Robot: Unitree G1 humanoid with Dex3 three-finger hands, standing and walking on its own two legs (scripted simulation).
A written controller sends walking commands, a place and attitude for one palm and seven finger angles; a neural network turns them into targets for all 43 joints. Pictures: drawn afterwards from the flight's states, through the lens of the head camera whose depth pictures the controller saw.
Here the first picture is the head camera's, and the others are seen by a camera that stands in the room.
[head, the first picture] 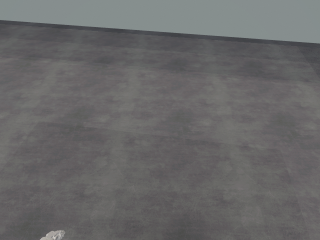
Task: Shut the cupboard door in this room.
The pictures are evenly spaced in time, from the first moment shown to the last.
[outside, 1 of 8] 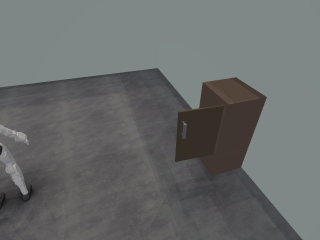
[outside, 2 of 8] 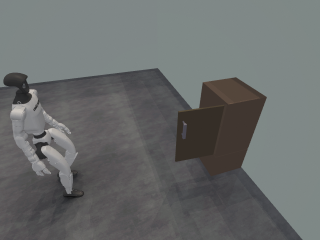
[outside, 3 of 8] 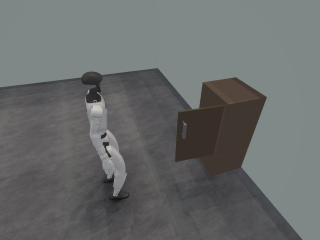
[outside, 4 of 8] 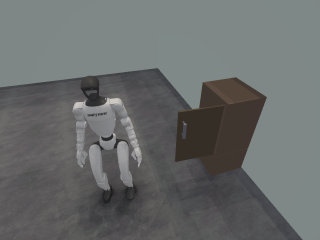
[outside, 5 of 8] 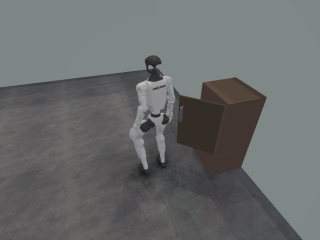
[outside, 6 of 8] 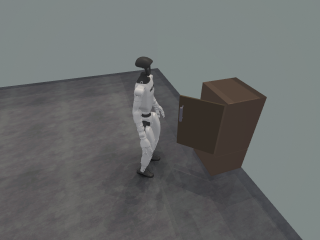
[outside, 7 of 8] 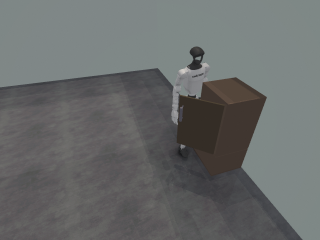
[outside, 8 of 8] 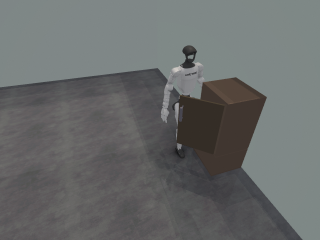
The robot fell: no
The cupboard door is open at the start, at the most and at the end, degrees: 86 92 46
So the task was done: no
